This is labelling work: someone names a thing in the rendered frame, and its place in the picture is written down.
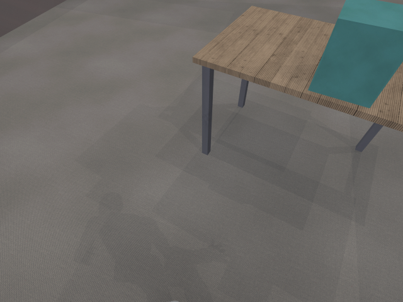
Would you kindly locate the table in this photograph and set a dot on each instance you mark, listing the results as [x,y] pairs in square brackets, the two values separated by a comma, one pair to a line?
[282,51]

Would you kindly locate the carton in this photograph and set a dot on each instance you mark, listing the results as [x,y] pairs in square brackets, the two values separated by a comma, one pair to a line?
[363,53]

